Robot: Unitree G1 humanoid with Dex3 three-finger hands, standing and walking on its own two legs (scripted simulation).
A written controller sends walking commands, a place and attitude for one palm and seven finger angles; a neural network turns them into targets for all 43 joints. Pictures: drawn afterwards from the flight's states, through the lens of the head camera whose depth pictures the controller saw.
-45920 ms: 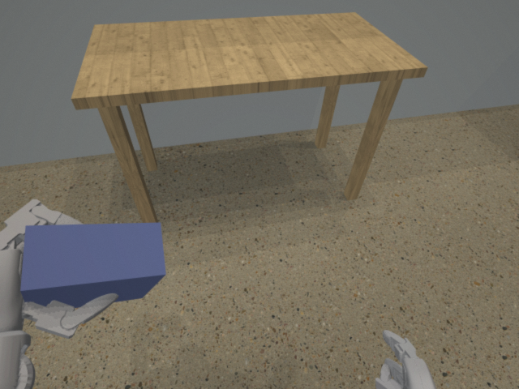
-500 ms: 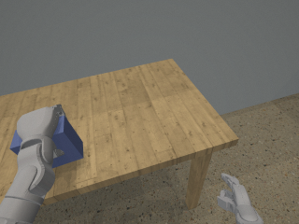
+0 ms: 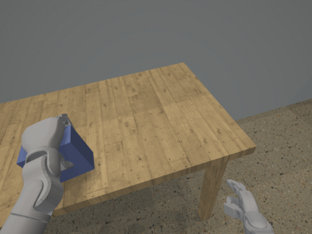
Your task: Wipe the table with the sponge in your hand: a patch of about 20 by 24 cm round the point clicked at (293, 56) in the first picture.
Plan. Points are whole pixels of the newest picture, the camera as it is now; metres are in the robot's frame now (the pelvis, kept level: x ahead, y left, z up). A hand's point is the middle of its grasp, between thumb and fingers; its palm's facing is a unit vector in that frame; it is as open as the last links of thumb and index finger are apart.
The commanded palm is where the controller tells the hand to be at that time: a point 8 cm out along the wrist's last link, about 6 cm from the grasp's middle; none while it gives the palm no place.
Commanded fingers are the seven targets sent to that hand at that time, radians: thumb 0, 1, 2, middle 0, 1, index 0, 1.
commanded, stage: lower the sponge onto the table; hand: left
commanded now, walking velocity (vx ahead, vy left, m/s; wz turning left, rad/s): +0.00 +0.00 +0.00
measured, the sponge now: (64, 161) +0.26 +0.30 +0.06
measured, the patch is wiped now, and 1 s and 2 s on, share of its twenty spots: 0.00 0.05 0.20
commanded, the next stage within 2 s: wipe forward along the first lane in 1.14 s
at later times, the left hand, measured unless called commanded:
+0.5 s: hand (79, 152) +0.27 +0.25 +0.10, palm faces +0.02 -0.17 -0.99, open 10.3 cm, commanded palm +0.23 +0.25 +0.17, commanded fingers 0.00 0.10 1.30 -1.20 -1.60 -1.20 -1.60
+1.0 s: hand (81, 158) +0.26 +0.24 +0.08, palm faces -0.01 -0.10 -0.99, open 10.3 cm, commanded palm +0.23 +0.25 +0.15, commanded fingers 0.00 0.10 1.30 -1.20 -1.60 -1.20 -1.60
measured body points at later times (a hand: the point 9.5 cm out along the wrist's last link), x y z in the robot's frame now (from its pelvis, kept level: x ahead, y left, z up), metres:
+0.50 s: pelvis +0.00 +0.00 +0.00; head -0.01 -0.05 +0.45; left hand +0.26 +0.25 +0.15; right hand +0.26 -0.19 -0.08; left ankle -0.01 +0.09 -0.75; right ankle +0.02 -0.08 -0.75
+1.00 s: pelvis +0.01 -0.02 +0.00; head -0.01 -0.06 +0.45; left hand +0.26 +0.25 +0.14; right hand +0.26 -0.23 -0.08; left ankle -0.01 +0.09 -0.75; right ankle +0.01 -0.08 -0.75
